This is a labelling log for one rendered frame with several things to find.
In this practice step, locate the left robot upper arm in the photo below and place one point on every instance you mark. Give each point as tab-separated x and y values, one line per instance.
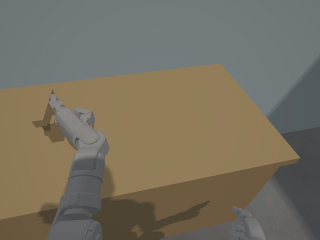
84	229

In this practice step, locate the robot left forearm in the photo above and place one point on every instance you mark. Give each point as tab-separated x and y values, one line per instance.
82	196

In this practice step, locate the left robot hand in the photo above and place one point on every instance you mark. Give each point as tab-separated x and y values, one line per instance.
69	121

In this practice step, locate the right robot hand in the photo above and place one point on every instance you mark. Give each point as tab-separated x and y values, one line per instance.
251	230

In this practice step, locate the counter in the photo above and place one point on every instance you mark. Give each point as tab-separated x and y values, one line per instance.
185	146

